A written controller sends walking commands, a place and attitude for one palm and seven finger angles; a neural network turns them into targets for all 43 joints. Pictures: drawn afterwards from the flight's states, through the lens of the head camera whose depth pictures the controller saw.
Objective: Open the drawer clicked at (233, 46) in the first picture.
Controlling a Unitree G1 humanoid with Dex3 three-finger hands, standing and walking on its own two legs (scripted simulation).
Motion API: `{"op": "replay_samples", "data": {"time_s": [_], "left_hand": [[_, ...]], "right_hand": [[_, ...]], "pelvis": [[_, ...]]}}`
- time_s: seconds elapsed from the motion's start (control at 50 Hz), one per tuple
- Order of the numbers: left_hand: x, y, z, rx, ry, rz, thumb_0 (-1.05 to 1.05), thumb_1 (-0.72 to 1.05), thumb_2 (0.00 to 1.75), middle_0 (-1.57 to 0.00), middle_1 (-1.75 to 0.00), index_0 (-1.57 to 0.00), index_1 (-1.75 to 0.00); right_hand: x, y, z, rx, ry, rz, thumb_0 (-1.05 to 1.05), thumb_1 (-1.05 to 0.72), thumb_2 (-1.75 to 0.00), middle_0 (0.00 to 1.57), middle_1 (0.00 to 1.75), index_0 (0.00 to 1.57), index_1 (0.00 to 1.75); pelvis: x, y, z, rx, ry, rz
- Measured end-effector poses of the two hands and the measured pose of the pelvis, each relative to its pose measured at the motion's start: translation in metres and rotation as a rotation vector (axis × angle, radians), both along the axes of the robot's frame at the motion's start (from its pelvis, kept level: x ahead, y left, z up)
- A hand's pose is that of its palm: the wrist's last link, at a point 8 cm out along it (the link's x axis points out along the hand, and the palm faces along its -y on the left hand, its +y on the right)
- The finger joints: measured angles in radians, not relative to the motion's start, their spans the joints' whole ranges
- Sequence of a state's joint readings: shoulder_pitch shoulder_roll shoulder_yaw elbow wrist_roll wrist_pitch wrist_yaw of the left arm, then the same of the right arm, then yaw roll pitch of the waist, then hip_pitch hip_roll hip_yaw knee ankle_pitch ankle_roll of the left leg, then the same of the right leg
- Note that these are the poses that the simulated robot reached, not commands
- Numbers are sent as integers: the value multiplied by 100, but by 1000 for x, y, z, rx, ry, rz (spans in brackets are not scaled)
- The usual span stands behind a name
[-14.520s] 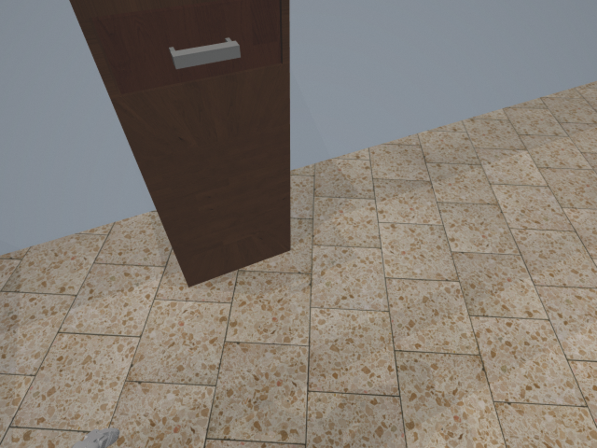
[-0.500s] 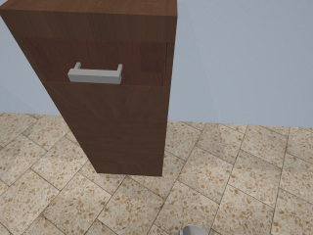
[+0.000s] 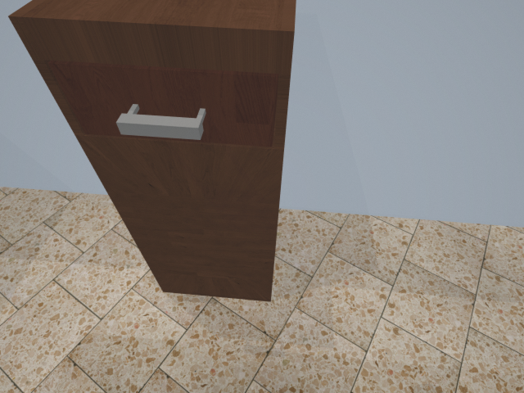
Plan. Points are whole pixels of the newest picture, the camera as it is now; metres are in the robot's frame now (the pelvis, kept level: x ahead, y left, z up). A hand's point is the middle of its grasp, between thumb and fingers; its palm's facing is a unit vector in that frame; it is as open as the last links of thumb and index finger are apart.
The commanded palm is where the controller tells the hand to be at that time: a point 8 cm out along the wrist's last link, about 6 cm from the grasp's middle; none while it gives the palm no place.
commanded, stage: come to a stop and stand still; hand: left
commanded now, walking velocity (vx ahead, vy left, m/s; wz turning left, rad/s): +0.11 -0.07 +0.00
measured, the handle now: (164, 118) +0.53 +0.23 +0.12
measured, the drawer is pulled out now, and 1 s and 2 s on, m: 0.00 0.00 0.00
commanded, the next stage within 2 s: look again from close up in 0.56 s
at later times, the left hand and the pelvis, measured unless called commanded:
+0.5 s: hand out of the picture +0.00 +0.15 -0.17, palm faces -0.01 -0.98 -0.21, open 7.3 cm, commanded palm none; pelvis +0.01 -0.01 +0.00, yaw -1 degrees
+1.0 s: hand out of the picture +0.05 +0.16 -0.17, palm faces +0.00 -0.98 -0.22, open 7.3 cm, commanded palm none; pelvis +0.03 -0.02 +0.00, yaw -1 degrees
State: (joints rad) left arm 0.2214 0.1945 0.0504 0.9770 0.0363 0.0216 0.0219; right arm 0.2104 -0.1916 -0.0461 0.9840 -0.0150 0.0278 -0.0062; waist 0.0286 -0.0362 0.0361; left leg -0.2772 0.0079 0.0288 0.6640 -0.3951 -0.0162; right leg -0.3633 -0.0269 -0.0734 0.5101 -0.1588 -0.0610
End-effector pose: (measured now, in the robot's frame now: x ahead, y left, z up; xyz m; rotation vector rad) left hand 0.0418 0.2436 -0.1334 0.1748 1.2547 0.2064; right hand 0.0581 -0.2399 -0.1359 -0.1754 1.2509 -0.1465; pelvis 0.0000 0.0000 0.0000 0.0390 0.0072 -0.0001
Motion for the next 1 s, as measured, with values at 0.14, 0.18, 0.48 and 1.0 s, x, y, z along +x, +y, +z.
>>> {"op": "replay_samples", "data": {"time_s": [0.14,0.18,0.48,1.0], "left_hand": [[-34,10,-8,-40,73,28,0,91,90,-20,-30,-20,-30],[-39,6,-5,-50,86,28,1,91,90,-20,-30,-20,-30],[-44,-48,-2,-41,172,-36,1,92,90,-20,-30,-20,-30],[1,-37,-2,-25,98,-42,1,91,90,-20,-30,-20,-30]], "right_hand": [[-42,30,2,12,57,2,0,-91,-90,20,30,19,30],[-54,38,0,35,93,0,0,-91,-90,20,30,20,30],[-68,18,-21,101,181,-77,2,-92,-90,20,30,20,30],[-38,9,-14,58,145,-44,1,-92,-90,20,30,20,30]], "pelvis": [[-1,12,2,-25,-9,8],[1,11,5,-25,-5,9],[9,-13,-1,-45,16,-18],[34,-18,2,-26,-10,-22]]}}
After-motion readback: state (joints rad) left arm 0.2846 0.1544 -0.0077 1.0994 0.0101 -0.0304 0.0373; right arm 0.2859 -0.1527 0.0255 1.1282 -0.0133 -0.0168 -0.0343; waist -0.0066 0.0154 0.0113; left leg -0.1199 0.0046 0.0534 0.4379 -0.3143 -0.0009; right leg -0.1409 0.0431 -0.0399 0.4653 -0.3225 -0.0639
